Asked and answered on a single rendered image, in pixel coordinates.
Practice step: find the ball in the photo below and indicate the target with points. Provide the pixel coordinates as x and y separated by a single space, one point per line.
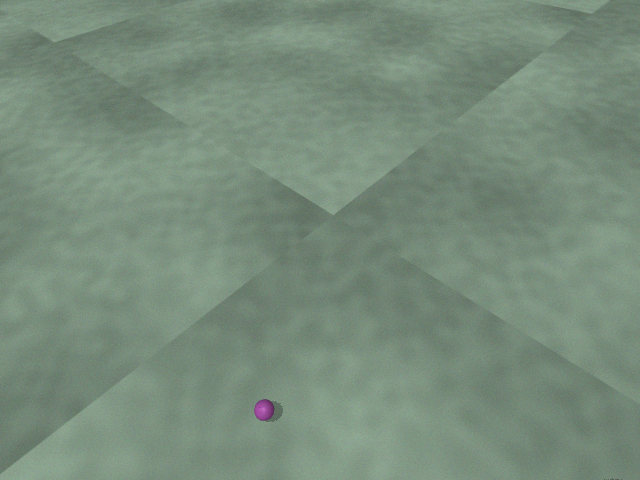
264 410

